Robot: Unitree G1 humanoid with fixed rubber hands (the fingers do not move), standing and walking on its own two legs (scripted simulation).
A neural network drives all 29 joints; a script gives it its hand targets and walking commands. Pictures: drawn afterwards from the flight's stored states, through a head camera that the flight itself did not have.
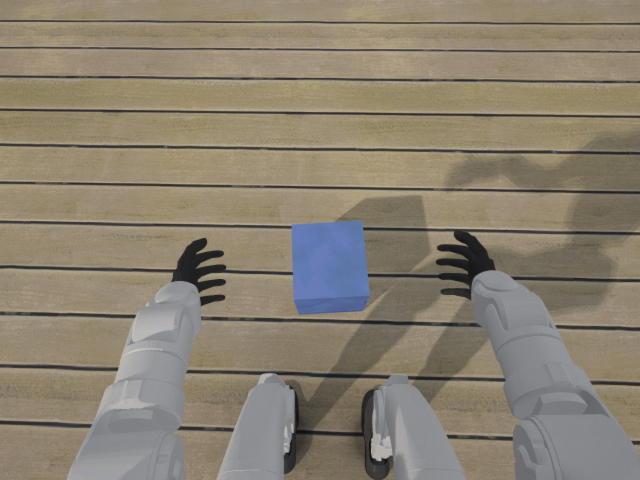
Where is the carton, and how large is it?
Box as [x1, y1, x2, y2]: [292, 221, 369, 314]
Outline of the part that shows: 361,221 292,224 293,296 299,314 355,311 363,309 368,298 369,292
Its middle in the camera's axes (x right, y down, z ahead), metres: +0.02 +0.07 +1.05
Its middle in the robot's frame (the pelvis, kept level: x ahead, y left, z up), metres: +0.53 +0.01 -0.59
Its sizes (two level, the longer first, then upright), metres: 0.196 0.182 0.194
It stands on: the floor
